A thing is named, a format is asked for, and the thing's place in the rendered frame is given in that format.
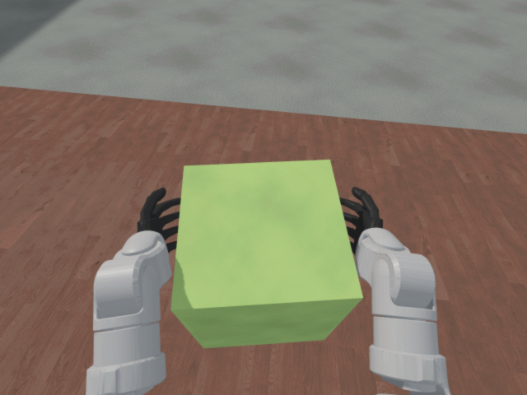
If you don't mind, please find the right robot hand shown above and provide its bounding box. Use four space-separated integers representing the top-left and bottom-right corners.
339 187 383 255

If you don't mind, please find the right robot forearm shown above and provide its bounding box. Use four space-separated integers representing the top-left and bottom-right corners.
355 228 450 395

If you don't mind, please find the left robot hand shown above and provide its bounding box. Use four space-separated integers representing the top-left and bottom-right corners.
138 188 181 253

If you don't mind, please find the carton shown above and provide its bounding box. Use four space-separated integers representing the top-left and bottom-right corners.
170 160 363 348

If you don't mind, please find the left robot forearm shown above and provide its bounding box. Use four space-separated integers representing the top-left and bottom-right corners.
86 230 172 395

